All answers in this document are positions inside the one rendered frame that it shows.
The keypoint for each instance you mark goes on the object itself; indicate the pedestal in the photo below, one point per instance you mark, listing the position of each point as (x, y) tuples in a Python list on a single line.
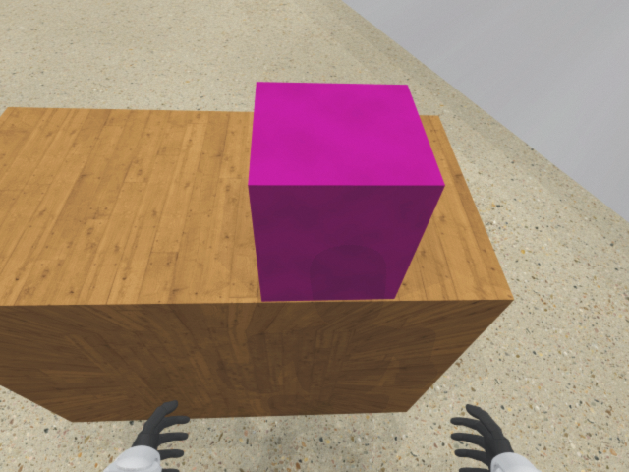
[(128, 278)]

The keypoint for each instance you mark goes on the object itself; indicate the robot right hand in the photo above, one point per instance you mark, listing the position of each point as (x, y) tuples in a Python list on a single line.
[(491, 440)]

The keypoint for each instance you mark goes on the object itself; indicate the robot left forearm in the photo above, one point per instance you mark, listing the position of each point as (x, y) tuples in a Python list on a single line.
[(139, 458)]

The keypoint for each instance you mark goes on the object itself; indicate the carton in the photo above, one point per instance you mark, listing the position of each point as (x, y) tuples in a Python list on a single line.
[(342, 185)]

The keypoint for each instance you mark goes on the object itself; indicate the robot right forearm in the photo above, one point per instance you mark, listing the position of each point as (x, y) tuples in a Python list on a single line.
[(512, 462)]

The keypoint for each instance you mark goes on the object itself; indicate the robot left hand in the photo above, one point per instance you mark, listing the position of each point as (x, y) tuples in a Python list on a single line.
[(149, 435)]

